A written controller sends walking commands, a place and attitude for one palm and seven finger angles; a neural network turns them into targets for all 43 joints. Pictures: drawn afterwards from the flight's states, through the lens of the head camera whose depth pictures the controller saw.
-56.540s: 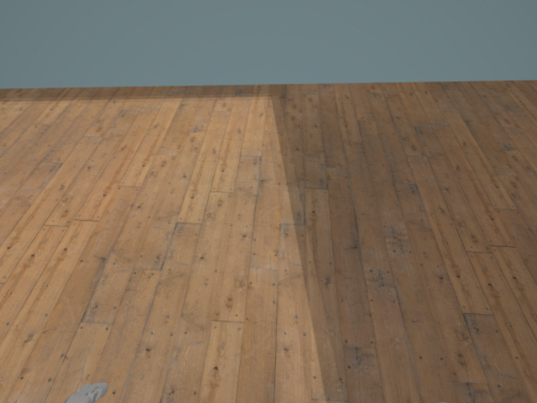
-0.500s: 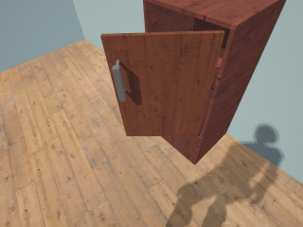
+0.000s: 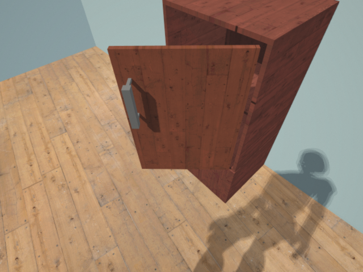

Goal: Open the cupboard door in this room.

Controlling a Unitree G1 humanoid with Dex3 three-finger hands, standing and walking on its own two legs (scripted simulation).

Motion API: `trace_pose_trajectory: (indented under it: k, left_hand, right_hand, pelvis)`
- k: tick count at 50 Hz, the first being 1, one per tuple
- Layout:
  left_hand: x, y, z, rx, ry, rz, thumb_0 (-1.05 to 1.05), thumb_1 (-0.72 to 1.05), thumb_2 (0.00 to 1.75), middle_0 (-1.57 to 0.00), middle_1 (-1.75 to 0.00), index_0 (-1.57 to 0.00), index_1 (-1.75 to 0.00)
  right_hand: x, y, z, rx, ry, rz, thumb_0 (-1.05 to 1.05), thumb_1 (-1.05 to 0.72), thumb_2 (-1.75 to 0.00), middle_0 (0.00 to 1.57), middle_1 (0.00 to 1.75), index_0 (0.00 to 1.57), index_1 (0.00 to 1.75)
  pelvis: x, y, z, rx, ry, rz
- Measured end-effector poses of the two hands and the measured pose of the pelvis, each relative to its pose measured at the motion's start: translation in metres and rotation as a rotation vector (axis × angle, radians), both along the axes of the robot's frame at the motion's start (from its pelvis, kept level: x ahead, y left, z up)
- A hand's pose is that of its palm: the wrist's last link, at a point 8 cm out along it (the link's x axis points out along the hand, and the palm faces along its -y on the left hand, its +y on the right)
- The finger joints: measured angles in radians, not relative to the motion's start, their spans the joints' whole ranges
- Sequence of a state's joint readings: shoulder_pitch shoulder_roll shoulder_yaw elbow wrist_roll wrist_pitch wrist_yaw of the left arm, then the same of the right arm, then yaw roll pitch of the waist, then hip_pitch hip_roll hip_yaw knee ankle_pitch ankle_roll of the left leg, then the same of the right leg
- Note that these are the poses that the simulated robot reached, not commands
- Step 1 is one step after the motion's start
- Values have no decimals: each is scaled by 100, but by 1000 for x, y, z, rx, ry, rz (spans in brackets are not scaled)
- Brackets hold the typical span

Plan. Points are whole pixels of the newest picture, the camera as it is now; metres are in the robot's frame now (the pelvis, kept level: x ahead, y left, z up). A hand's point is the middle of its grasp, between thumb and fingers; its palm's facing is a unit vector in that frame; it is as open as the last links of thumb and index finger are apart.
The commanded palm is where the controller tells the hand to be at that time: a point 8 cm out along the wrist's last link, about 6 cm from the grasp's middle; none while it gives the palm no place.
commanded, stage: look again from close up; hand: left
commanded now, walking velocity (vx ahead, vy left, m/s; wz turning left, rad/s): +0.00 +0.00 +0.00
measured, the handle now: (132, 104) +0.59 +0.19 +0.02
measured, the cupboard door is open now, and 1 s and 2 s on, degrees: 46 46 46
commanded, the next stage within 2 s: raise the hand with hooked fingers in 0.10 s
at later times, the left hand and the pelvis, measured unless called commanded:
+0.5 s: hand (107, 227) +0.21 +0.17 +0.00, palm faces +0.10 -1.00 -0.01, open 7.9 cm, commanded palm +0.12 +0.23 -0.05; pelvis -0.02 -0.02 -0.04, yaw +2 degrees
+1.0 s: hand (92, 243) +0.19 +0.21 -0.03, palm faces -0.04 -1.00 -0.01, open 10.8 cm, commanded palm +0.15 +0.28 -0.02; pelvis -0.05 +0.00 -0.07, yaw +2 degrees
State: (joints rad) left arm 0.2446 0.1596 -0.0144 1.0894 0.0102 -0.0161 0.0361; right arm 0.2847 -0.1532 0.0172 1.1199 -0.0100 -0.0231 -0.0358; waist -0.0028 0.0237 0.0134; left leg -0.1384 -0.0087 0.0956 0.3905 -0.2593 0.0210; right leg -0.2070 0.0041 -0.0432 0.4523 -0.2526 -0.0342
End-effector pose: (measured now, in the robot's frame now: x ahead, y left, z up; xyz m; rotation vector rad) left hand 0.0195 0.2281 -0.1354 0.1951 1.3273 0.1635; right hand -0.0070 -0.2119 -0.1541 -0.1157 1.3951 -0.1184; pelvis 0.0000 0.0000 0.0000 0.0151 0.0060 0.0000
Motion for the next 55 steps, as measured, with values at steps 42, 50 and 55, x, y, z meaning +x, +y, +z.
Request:
trace_pose_trajectory:
  k: [42,50,55]
  left_hand:
    - [112,25,120,-83,-1438,-208,1,36,67,-24,-65,-23,-65]
    - [148,34,113,-216,-1192,-191,1,17,59,-25,-77,-25,-77]
    - [139,62,130,-81,-1269,-104,0,6,54,-26,-85,-26,-84]
  right_hand:
    - [173,10,7,-40,-807,290,1,-91,-90,20,30,20,30]
    - [106,9,1,-37,-658,116,2,-90,-90,21,30,21,30]
    - [92,-9,11,-110,-623,121,2,-90,-90,21,30,21,30]
  pelvis:
    - [-54,-8,-89,-65,203,78]
    - [-52,4,-70,-47,195,42]
    - [-47,9,-63,-45,189,40]
